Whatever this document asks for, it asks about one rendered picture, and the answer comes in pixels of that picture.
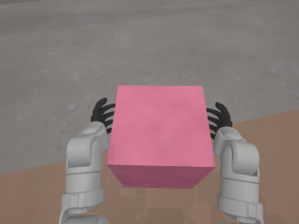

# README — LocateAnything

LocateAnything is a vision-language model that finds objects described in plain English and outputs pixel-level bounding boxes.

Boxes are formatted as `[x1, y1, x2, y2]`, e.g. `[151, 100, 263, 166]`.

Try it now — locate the robot left upper arm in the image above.
[63, 215, 109, 224]

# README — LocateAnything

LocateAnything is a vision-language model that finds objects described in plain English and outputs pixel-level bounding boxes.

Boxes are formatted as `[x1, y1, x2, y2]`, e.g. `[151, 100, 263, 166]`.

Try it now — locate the left robot hand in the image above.
[91, 97, 116, 134]

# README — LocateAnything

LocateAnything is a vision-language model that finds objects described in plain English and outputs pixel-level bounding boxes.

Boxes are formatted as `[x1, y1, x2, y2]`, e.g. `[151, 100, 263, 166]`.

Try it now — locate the right robot hand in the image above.
[206, 102, 233, 140]

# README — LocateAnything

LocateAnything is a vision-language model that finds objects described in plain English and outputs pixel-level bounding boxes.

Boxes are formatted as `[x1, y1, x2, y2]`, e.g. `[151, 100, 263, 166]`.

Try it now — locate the carton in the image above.
[107, 85, 216, 189]

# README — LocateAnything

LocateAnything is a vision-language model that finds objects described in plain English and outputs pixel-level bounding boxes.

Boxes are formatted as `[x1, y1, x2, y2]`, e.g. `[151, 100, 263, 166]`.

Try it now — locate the robot left forearm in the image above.
[59, 121, 109, 224]

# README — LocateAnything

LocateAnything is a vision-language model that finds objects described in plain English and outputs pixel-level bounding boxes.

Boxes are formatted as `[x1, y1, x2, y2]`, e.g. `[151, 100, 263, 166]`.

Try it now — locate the robot right forearm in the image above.
[213, 126, 264, 224]

